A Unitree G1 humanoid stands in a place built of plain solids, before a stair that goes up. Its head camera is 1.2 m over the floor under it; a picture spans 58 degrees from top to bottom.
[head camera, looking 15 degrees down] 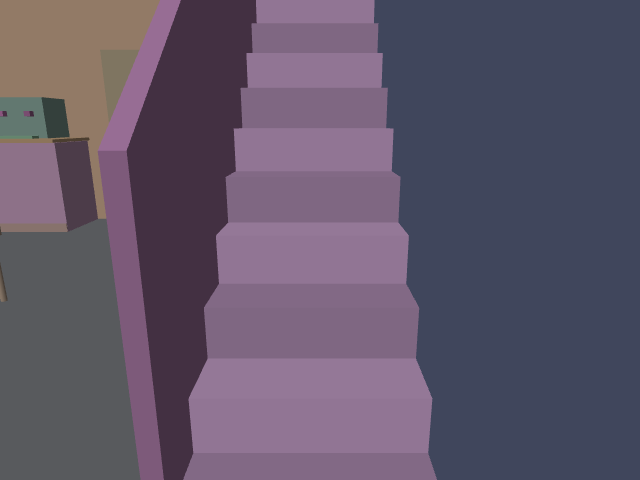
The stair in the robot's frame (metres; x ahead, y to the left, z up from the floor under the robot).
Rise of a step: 0.20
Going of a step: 0.23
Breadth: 0.74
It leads straight ahead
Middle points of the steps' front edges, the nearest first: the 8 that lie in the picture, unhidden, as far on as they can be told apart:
1.15 0.03 0.39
1.38 0.03 0.59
1.61 0.03 0.79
1.84 0.03 0.98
2.07 0.03 1.18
2.31 0.03 1.38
2.54 0.03 1.57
2.77 0.03 1.77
